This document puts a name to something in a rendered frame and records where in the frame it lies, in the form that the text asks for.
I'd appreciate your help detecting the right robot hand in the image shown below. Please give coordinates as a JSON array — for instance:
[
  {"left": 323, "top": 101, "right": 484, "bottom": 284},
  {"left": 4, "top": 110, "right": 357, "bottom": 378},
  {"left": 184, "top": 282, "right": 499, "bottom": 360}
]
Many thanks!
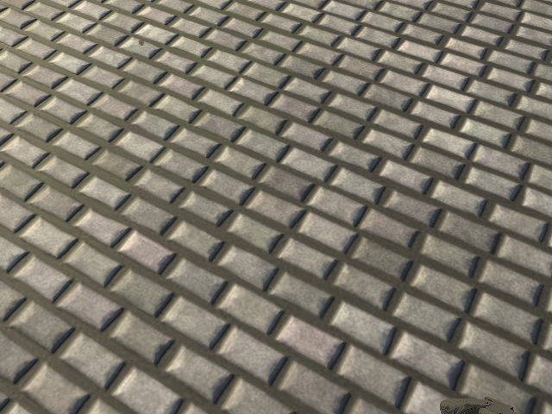
[{"left": 440, "top": 397, "right": 518, "bottom": 414}]

